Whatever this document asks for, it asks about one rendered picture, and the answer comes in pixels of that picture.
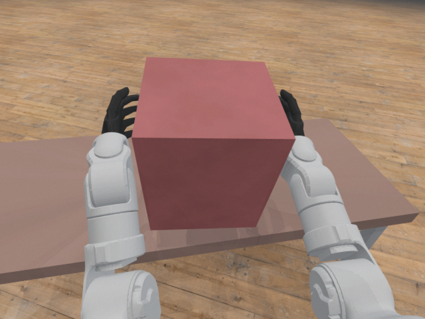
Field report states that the table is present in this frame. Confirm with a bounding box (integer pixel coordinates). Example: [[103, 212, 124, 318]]
[[0, 118, 420, 284]]

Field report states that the carton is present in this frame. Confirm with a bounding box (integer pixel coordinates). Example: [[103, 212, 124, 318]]
[[131, 57, 296, 231]]

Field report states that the left robot hand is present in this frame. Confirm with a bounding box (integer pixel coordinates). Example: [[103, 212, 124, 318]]
[[102, 87, 139, 139]]

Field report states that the robot right forearm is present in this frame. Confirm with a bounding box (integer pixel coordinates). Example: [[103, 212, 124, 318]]
[[280, 136, 394, 303]]

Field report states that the left robot upper arm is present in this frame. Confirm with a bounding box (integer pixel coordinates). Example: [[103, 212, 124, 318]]
[[82, 270, 161, 319]]

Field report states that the right robot upper arm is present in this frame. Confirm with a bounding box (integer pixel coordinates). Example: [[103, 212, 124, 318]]
[[309, 259, 425, 319]]

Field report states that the right robot hand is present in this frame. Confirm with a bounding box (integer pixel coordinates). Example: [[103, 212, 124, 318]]
[[279, 89, 305, 136]]

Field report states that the robot left forearm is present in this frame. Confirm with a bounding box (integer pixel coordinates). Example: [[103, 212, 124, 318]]
[[81, 132, 145, 319]]

